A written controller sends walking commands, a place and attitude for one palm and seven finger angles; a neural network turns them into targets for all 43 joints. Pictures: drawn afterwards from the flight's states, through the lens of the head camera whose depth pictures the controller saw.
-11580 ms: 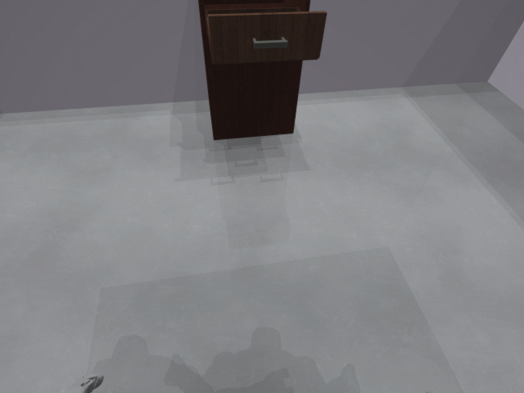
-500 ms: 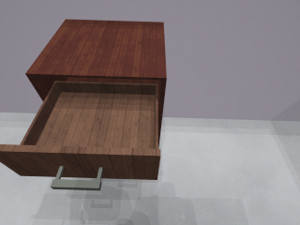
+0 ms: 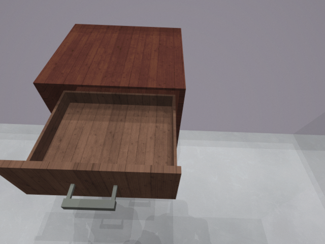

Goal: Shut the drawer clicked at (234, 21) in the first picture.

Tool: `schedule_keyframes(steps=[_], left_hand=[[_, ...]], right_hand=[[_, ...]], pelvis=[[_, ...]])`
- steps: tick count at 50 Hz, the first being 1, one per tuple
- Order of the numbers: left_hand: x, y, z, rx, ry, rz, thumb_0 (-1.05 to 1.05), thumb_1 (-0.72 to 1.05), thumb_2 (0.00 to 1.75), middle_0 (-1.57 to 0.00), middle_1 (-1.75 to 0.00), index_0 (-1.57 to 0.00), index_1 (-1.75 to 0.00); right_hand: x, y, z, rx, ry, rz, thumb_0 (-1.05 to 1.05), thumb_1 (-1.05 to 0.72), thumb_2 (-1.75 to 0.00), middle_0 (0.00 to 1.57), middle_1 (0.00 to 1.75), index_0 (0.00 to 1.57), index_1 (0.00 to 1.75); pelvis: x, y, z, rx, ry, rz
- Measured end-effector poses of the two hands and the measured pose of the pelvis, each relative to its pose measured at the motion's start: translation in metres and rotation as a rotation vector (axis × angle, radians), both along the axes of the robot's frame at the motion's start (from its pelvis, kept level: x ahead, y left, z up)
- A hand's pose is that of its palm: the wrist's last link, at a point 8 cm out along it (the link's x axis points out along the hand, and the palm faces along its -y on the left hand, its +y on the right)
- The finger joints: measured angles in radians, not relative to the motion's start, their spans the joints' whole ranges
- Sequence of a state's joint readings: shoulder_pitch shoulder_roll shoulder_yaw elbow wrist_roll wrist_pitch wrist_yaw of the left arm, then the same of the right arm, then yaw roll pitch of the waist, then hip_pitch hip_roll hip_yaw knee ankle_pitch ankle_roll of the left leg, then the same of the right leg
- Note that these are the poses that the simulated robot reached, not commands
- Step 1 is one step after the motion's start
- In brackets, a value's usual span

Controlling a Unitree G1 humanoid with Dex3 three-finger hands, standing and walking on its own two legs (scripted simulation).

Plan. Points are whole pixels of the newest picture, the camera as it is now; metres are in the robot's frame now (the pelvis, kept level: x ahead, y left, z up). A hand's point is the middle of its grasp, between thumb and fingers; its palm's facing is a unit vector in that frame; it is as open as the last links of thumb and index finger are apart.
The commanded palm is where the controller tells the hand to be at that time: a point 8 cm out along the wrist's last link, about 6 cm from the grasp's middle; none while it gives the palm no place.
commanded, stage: look again from close up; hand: left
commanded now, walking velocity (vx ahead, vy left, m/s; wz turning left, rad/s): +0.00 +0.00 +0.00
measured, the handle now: (91, 196) +0.24 +0.21 -0.06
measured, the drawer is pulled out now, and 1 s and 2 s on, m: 0.30 0.30 0.30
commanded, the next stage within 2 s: raise the hand and make a fist in 0.56 s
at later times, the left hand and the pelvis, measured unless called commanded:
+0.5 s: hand out of the picture +0.02 +0.20 -0.18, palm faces +0.01 -0.98 -0.21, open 7.3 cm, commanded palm none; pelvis -0.01 +0.03 -0.01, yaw +0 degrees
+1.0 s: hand out of the picture +0.12 +0.20 -0.05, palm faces +0.34 -0.94 -0.01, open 7.9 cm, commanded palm +0.07 +0.23 -0.05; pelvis -0.03 +0.00 -0.05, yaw +3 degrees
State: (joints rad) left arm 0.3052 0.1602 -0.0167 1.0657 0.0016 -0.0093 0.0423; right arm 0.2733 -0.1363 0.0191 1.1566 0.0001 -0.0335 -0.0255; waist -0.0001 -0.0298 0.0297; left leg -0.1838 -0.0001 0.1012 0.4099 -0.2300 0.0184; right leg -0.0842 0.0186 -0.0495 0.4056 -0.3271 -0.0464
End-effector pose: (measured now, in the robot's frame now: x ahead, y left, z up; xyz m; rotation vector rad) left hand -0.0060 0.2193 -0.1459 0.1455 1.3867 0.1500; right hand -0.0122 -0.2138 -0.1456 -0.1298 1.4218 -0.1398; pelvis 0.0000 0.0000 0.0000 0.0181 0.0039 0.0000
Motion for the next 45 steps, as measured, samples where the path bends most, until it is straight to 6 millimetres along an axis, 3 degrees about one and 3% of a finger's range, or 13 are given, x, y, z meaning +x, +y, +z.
schedule_keyframes(steps=[10,23,34,36,40,41,45], left_hand=[[-0.011,0.001,-0.004,-0.007,0.015,-0.017,0.00,0.91,0.90,-0.20,-0.30,-0.20,-0.29],[0.018,0.031,-0.003,0.022,-0.067,-0.024,0.00,0.91,0.90,-0.20,-0.29,-0.20,-0.29],[0.019,0.034,-0.004,0.018,-0.053,-0.022,0.00,0.91,0.90,-0.20,-0.29,-0.20,-0.29],[0.043,0.041,0.018,0.031,-0.208,0.060,0.01,0.92,0.90,-0.21,-0.30,-0.21,-0.30],[0.118,0.043,0.102,0.103,-0.736,0.046,0.02,0.93,0.90,-0.23,-0.32,-0.23,-0.32],[0.127,0.042,0.112,0.111,-0.794,0.053,0.01,0.93,0.90,-0.24,-0.33,-0.22,-0.33],[0.116,0.040,0.103,0.070,-0.890,0.114,0.00,0.92,0.90,-0.29,-0.39,-0.14,-0.32]], right_hand=[[0.001,0.002,-0.007,-0.002,-0.025,-0.007,0.01,-0.93,-0.90,0.20,0.30,0.20,0.30],[0.018,0.014,-0.006,-0.017,-0.090,0.015,0.01,-0.93,-0.90,0.20,0.30,0.20,0.30],[0.021,0.017,-0.002,-0.026,-0.078,0.021,0.01,-0.93,-0.90,0.20,0.30,0.20,0.30],[0.031,0.014,0.005,-0.040,-0.168,0.020,0.01,-0.93,-0.90,0.20,0.30,0.20,0.30],[0.067,0.005,0.019,-0.051,-0.444,0.051,0.01,-0.92,-0.90,0.20,0.30,0.20,0.30],[0.078,0.002,0.021,-0.047,-0.506,0.061,0.01,-0.92,-0.90,0.20,0.30,0.20,0.30],[0.119,-0.013,0.028,-0.057,-0.688,0.098,0.01,-0.91,-0.90,0.20,0.30,0.20,0.30]], pelvis=[[-0.005,0.010,-0.007,-0.028,0.010,0.003],[-0.005,0.025,-0.009,-0.017,-0.001,-0.002],[-0.002,0.029,-0.007,-0.017,0.003,-0.001],[-0.003,0.028,-0.007,-0.013,0.015,0.002],[-0.009,0.025,-0.008,0.014,0.026,0.029],[-0.012,0.024,-0.011,0.019,0.031,0.039],[-0.023,0.016,-0.026,0.005,0.079,0.045]])
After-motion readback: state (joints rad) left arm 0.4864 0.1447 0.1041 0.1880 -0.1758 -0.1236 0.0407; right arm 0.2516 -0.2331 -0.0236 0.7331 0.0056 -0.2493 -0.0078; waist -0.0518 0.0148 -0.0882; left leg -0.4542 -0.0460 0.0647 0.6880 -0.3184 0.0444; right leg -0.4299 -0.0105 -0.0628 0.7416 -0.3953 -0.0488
